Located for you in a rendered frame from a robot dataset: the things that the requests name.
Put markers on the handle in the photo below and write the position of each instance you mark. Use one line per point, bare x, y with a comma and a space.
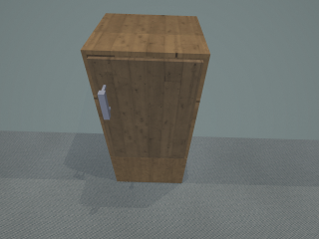
103, 100

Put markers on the cupboard door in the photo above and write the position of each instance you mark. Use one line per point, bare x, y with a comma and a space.
152, 103

